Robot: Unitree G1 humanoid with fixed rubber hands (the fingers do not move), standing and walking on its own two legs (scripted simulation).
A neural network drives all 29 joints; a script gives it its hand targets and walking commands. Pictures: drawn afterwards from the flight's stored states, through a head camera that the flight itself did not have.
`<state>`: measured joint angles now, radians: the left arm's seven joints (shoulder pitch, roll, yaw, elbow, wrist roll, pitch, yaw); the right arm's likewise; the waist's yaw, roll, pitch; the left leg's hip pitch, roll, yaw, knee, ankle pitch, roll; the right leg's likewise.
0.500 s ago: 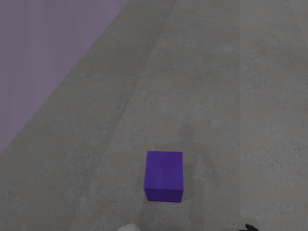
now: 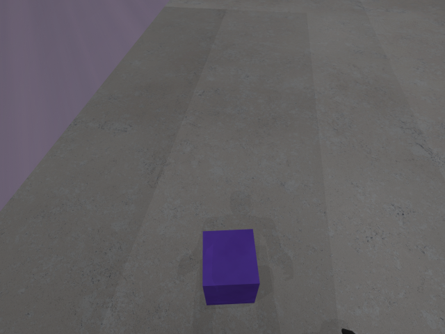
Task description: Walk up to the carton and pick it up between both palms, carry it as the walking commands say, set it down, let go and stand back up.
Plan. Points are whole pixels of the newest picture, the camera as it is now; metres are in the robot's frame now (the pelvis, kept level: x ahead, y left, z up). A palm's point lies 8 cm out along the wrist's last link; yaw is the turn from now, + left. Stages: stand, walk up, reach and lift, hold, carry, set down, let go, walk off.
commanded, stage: walk up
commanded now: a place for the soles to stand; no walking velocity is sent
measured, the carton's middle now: (229, 268) +0.47 +0.01 -0.63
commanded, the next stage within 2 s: none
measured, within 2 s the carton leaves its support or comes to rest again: neither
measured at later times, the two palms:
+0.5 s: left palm out of the picture +0.04 +0.24 -0.11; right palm out of the picture +0.02 -0.27 -0.13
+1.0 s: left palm out of the picture +0.06 +0.30 -0.13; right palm out of the picture +0.05 -0.23 -0.13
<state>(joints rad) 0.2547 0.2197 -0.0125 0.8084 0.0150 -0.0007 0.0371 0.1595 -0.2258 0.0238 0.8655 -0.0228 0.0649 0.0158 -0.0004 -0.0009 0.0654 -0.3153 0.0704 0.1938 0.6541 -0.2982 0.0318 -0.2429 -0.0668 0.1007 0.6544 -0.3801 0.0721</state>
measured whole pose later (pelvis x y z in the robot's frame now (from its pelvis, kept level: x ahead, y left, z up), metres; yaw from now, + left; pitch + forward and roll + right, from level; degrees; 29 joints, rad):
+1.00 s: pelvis +0.04 +0.04 -0.01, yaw -7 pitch -2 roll +1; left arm 0.42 0.25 0.00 0.89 0.02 0.02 0.04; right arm 0.32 -0.30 -0.01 0.85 -0.02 0.01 0.03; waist 0.00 0.00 0.02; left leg -0.29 -0.03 0.15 0.72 -0.40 0.08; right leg -0.32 -0.03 0.19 0.92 -0.54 0.01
